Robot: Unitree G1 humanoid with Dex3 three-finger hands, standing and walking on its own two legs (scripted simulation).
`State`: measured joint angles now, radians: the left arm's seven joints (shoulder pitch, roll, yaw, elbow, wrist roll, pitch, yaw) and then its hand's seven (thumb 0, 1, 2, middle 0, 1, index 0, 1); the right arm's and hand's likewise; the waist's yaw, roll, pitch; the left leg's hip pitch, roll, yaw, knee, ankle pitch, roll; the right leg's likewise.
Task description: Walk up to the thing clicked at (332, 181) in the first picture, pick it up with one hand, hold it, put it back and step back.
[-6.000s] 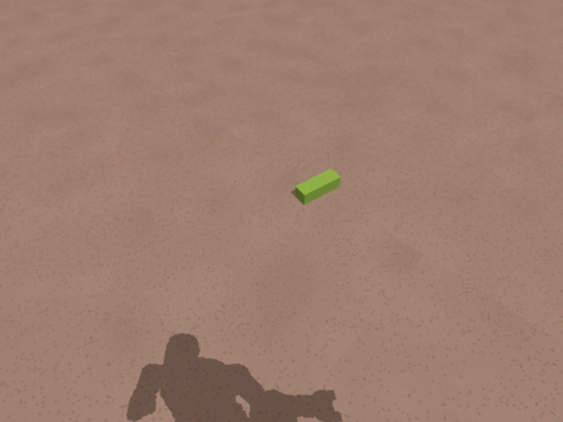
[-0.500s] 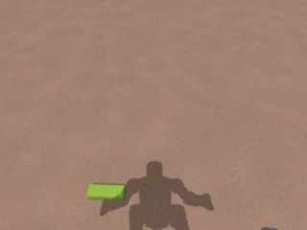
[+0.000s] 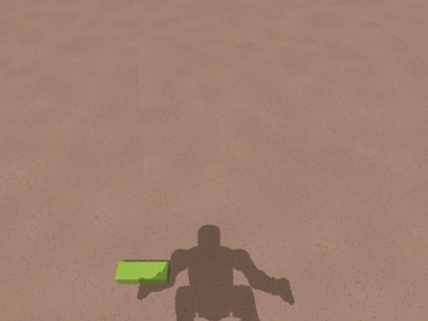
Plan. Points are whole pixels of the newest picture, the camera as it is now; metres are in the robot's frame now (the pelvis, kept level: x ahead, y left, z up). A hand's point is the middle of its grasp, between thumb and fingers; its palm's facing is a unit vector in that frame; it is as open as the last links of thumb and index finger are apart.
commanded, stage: stand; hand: left
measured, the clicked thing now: (143, 273) +0.45 +0.33 -0.75
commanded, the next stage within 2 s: none
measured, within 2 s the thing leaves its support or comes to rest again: neither
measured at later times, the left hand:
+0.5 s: hand out of the picture +0.07 +0.25 -0.16, palm faces -0.02 -0.94 -0.35, open 7.4 cm
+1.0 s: hand out of the picture +0.07 +0.25 -0.16, palm faces -0.02 -0.94 -0.34, open 7.4 cm
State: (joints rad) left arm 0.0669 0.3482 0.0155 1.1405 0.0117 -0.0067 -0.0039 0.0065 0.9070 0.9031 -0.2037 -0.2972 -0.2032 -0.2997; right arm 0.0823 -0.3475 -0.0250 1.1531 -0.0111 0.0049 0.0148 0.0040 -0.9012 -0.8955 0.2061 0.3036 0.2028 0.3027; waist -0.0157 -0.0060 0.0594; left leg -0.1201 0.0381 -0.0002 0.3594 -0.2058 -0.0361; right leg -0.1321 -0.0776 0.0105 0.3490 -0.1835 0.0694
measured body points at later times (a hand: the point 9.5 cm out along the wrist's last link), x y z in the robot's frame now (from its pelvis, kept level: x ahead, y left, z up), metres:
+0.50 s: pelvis +0.00 -0.01 +0.00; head +0.02 -0.01 +0.45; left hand +0.07 +0.30 -0.13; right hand +0.09 -0.31 -0.13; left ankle -0.01 +0.14 -0.75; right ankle +0.00 -0.16 -0.75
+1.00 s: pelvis -0.01 -0.01 +0.00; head +0.00 +0.00 +0.45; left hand +0.07 +0.30 -0.13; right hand +0.07 -0.31 -0.13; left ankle -0.01 +0.14 -0.75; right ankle +0.00 -0.16 -0.75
